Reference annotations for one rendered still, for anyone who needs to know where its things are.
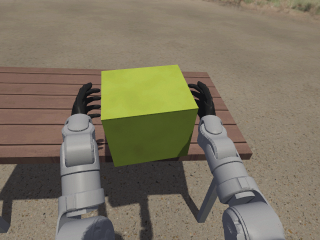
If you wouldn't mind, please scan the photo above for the robot right upper arm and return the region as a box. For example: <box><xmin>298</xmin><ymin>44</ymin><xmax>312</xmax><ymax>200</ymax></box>
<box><xmin>222</xmin><ymin>201</ymin><xmax>286</xmax><ymax>240</ymax></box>

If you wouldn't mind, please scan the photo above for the table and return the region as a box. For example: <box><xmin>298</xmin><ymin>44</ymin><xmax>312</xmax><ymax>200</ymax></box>
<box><xmin>0</xmin><ymin>66</ymin><xmax>253</xmax><ymax>233</ymax></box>

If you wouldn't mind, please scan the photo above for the robot right forearm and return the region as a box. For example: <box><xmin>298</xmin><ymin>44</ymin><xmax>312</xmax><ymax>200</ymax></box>
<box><xmin>197</xmin><ymin>115</ymin><xmax>285</xmax><ymax>238</ymax></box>

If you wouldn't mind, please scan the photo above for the robot right hand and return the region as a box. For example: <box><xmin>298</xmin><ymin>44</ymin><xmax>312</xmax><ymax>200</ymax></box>
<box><xmin>188</xmin><ymin>81</ymin><xmax>216</xmax><ymax>120</ymax></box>

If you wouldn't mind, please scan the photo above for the robot left forearm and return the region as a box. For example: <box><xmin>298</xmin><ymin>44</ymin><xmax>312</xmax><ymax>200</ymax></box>
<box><xmin>55</xmin><ymin>113</ymin><xmax>105</xmax><ymax>240</ymax></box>

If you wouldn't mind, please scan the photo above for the robot left hand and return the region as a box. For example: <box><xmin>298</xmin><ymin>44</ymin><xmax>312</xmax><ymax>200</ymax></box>
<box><xmin>71</xmin><ymin>82</ymin><xmax>101</xmax><ymax>119</ymax></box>

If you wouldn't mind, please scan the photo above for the carton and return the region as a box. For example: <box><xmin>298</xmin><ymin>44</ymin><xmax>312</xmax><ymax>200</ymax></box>
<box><xmin>101</xmin><ymin>64</ymin><xmax>199</xmax><ymax>167</ymax></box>

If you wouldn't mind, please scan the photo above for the robot left upper arm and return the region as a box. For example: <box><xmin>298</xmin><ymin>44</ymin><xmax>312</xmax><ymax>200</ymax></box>
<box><xmin>56</xmin><ymin>215</ymin><xmax>115</xmax><ymax>240</ymax></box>

